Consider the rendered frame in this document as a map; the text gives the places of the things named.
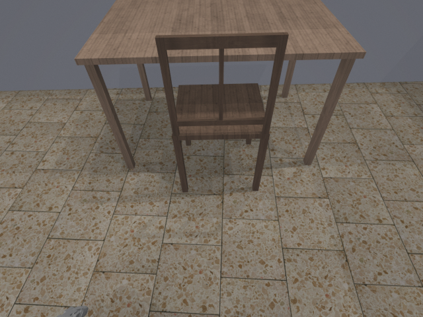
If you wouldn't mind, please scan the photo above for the chair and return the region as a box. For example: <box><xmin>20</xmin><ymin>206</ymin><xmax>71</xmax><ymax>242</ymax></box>
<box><xmin>155</xmin><ymin>32</ymin><xmax>289</xmax><ymax>192</ymax></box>

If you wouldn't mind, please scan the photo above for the table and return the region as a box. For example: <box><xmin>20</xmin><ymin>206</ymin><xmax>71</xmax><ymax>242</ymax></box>
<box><xmin>74</xmin><ymin>0</ymin><xmax>366</xmax><ymax>169</ymax></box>

